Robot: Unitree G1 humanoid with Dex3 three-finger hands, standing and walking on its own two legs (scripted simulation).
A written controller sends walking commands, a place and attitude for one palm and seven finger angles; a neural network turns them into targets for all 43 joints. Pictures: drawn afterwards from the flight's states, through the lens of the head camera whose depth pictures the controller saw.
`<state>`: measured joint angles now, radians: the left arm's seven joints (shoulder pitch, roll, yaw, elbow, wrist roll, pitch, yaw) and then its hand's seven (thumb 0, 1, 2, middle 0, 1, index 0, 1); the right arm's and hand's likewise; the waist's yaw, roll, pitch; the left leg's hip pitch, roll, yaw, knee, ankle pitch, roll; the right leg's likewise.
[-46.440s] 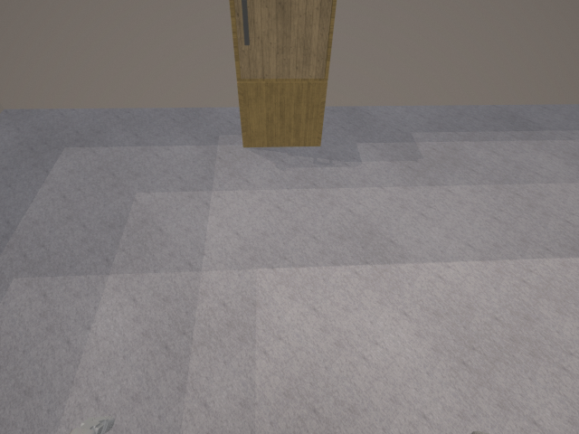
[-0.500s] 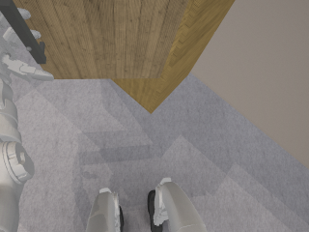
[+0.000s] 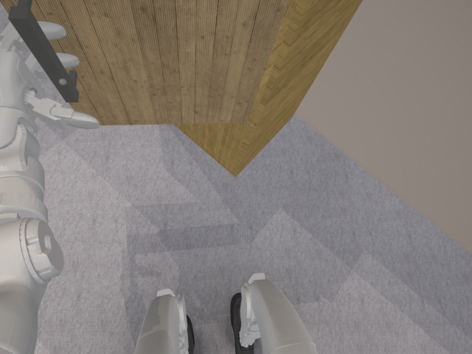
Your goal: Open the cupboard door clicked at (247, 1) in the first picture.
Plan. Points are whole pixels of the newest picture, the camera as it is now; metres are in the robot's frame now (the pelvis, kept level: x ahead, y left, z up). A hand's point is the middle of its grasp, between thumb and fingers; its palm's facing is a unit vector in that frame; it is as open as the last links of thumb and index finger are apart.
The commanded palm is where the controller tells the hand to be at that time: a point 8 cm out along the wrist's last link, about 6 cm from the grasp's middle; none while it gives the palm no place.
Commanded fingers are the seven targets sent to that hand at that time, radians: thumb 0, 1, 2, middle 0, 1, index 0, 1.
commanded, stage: close the thumb around the handle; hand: left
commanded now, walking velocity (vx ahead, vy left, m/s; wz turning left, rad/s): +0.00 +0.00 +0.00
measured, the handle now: (52, 52) +0.59 +0.24 +0.04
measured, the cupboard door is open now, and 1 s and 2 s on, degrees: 47 47 88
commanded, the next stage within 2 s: pull the door open along its arc in 0.80 s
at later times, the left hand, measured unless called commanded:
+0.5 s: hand (65, 80) +0.53 +0.21 +0.04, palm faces +0.01 -1.00 -0.03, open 9.6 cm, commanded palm +0.52 +0.24 +0.04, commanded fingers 0.00 0.68 0.80 -0.38 -1.33 -0.38 -1.33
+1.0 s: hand (67, 79) +0.54 +0.21 +0.04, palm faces +0.02 -1.00 -0.02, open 5.4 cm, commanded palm +0.51 +0.24 +0.04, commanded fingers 0.00 0.90 0.90 -0.40 -1.35 -0.40 -1.35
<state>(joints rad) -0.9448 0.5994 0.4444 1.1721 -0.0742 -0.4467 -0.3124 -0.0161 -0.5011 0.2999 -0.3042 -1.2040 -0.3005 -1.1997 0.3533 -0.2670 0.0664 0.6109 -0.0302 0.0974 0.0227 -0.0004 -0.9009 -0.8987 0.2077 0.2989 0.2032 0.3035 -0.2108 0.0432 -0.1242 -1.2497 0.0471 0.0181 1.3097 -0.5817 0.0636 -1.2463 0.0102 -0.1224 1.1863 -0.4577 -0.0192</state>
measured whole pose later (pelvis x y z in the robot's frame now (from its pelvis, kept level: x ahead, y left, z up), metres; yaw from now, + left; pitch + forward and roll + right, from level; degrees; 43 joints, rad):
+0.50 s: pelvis +0.00 -0.01 +0.00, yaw +0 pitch +30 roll -6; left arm -0.99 0.63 0.44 1.21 -0.06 -0.43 -0.31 -0.01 0.15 0.58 -0.35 -1.27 -0.34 -1.27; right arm 0.34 -0.28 0.07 0.61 -0.03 0.09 0.01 0.00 -0.90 -0.90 0.21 0.30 0.20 0.30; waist -0.22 0.04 -0.12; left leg -1.27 0.05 0.01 1.32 -0.58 0.06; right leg -1.27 0.01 -0.13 1.20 -0.46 -0.03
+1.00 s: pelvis +0.01 +0.00 +0.00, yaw +0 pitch +30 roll -6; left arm -0.95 0.61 0.46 1.16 -0.06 -0.42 -0.30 0.01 0.78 0.83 -0.38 -1.35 -0.38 -1.35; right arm 0.35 -0.26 0.07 0.61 -0.03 0.09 0.02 0.00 -0.90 -0.90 0.21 0.30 0.20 0.30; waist -0.22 0.04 -0.12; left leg -1.25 0.05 0.01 1.31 -0.59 0.06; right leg -1.25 0.02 -0.12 1.18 -0.46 -0.02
